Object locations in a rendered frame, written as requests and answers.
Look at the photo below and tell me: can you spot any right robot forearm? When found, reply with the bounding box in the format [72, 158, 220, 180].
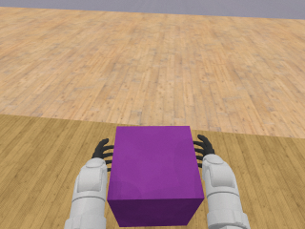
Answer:
[202, 154, 251, 229]

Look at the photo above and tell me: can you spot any left robot forearm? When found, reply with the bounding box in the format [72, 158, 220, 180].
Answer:
[64, 157, 108, 229]

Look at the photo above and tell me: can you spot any left robot hand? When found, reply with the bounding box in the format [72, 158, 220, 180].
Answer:
[91, 138, 114, 172]

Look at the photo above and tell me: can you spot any carton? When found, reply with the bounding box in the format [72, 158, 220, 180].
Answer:
[107, 126, 205, 227]

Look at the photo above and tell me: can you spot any right robot hand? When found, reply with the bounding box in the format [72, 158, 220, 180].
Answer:
[193, 135, 215, 168]

